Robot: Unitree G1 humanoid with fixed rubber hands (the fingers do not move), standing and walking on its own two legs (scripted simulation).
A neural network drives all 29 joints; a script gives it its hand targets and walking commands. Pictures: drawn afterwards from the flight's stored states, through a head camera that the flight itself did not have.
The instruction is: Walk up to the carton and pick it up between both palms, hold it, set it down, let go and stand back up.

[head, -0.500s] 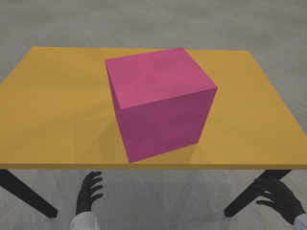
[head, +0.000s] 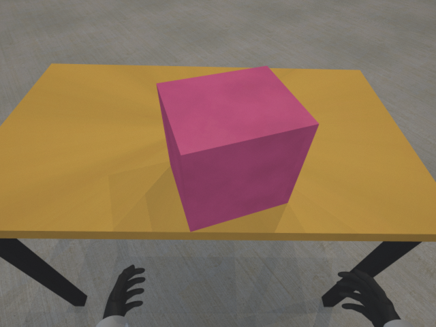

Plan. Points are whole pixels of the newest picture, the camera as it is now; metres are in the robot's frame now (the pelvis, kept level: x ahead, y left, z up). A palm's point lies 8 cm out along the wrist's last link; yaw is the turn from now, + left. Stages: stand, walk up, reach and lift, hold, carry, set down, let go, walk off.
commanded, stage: set down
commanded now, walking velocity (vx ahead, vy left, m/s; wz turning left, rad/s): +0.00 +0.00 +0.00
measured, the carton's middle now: (228, 149) +0.44 +0.02 +0.08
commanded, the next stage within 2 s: let go in 0.50 s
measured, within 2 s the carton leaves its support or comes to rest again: neither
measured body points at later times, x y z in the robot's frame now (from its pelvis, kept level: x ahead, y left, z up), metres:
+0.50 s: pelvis +0.00 +0.01 +0.00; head +0.02 +0.02 +0.45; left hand +0.17 +0.23 -0.09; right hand +0.17 -0.22 -0.09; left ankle -0.02 +0.12 -0.75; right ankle +0.01 -0.11 -0.75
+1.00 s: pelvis +0.00 +0.00 +0.00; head +0.01 +0.01 +0.45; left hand +0.17 +0.23 -0.09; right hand +0.16 -0.22 -0.09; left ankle -0.02 +0.12 -0.75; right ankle +0.01 -0.11 -0.75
